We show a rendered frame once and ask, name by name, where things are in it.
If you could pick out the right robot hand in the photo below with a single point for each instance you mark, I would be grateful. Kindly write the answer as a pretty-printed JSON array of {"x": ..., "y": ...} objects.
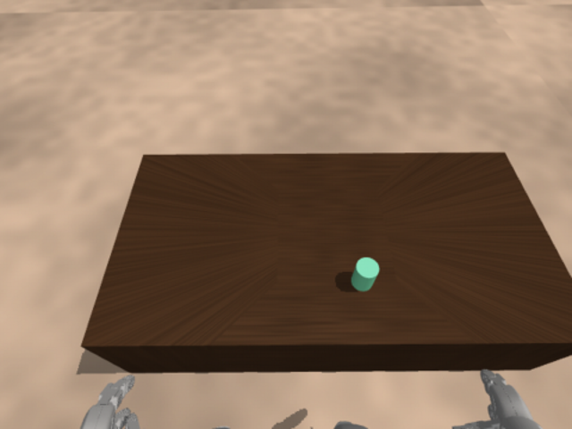
[{"x": 505, "y": 402}]

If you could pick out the can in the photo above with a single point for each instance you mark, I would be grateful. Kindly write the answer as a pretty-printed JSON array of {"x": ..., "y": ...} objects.
[{"x": 364, "y": 274}]

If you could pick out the left robot hand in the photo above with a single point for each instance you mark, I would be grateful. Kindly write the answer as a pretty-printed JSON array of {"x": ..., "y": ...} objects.
[{"x": 102, "y": 415}]

